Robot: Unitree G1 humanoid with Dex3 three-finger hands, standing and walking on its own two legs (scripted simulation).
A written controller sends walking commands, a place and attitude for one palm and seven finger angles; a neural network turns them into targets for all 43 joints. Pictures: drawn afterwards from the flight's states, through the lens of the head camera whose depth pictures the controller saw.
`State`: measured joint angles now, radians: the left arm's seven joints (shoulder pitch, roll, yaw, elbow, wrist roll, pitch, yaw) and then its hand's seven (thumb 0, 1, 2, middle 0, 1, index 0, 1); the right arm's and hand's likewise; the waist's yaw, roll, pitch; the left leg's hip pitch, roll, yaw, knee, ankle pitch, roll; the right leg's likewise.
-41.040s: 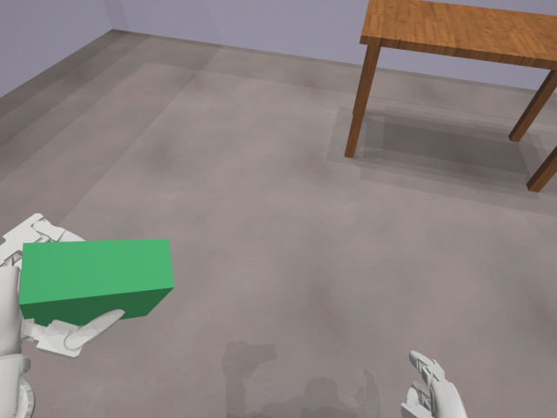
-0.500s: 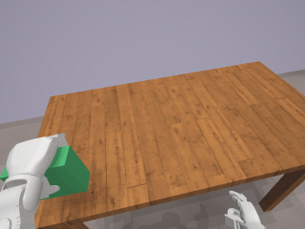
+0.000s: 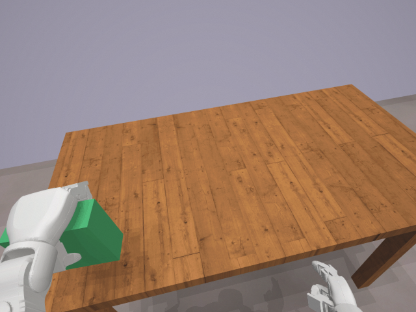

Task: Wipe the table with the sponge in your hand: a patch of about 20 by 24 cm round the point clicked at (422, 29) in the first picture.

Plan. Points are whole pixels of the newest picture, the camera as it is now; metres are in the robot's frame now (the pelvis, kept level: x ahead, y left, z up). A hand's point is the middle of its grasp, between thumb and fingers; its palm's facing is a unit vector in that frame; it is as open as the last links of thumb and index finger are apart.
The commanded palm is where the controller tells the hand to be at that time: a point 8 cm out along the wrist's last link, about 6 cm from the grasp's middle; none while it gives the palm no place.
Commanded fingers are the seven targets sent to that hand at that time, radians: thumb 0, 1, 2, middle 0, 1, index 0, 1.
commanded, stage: bring the sponge back beside the body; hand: left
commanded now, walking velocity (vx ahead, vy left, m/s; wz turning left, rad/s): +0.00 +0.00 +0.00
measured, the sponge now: (75, 243) +0.19 +0.28 +0.06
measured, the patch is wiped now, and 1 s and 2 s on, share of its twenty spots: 1.00 1.00 1.00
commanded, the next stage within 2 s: step back with the hand held close in 0.96 s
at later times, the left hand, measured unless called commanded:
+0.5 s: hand (60, 229) +0.19 +0.29 +0.11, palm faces +0.08 -0.10 -0.99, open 9.8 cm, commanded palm +0.15 +0.28 +0.18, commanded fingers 0.00 0.10 1.30 -1.20 -1.60 -1.20 -1.60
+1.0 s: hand (65, 232) +0.19 +0.28 +0.11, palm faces +0.07 -0.12 -0.99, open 9.8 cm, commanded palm +0.15 +0.27 +0.18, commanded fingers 0.00 0.10 1.30 -1.20 -1.60 -1.20 -1.60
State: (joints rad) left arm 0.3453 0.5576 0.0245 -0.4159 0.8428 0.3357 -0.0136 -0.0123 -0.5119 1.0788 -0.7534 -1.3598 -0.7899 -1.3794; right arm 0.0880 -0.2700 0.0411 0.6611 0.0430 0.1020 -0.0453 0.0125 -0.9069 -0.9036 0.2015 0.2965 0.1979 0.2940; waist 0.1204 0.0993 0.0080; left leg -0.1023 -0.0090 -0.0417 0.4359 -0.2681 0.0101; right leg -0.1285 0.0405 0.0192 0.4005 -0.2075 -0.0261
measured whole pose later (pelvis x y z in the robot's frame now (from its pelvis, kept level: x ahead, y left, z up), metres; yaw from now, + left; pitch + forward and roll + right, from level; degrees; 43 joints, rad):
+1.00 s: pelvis +0.00 +0.00 +0.00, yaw +0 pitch -4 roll -1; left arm 0.36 0.54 0.01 -0.42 0.84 0.38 -0.01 -0.01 -0.51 1.08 -0.75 -1.36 -0.79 -1.38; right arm 0.08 -0.27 0.05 0.66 0.05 0.11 -0.04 0.01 -0.91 -0.90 0.20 0.30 0.19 0.29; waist 0.12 0.10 0.01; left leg -0.10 -0.01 -0.04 0.44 -0.27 0.01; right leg -0.13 0.04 0.02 0.40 -0.21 -0.03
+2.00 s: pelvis -0.08 +0.01 -0.03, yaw +3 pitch +3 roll -2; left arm 0.52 0.43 0.39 -0.63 -0.04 -0.14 0.15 -0.02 -0.51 1.08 -0.75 -1.36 -0.79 -1.38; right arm 0.21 -0.24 0.02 0.54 0.01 -0.03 -0.08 0.01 -0.90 -0.90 0.20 0.30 0.21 0.30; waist 0.00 -0.02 -0.03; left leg -0.52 0.00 -0.04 0.74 -0.28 0.02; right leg -0.49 0.01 -0.04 0.63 -0.19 0.00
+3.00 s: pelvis -0.28 +0.01 -0.03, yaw +0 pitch +3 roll +0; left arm 0.57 0.43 0.34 -0.60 -0.04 -0.11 0.13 -0.02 -0.52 1.07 -0.76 -1.36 -0.79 -1.38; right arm 0.23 -0.25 0.00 0.53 0.01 -0.05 -0.07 0.01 -0.90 -0.90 0.20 0.30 0.21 0.30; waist -0.05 -0.07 -0.11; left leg -0.30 0.04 0.02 0.71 -0.49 0.02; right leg -0.59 -0.01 -0.02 0.58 -0.11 -0.01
